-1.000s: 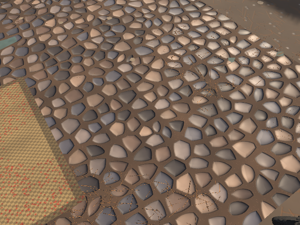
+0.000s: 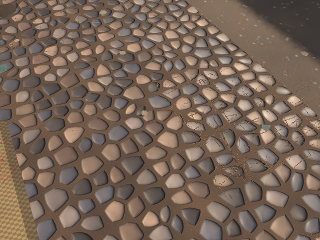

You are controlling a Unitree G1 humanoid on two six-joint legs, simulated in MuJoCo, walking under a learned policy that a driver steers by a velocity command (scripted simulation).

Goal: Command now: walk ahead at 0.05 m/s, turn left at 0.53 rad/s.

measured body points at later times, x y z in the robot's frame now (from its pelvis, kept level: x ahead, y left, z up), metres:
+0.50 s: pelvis +0.02 +0.01 +0.00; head +0.05 +0.03 +0.45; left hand +0.10 +0.33 -0.10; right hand +0.25 -0.22 -0.08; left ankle +0.02 +0.12 -0.73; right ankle +0.06 -0.12 -0.72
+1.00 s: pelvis +0.00 +0.03 -0.01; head +0.02 +0.07 +0.44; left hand -0.05 +0.35 -0.12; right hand +0.30 -0.11 -0.08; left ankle -0.06 +0.12 -0.74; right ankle +0.06 -0.11 -0.71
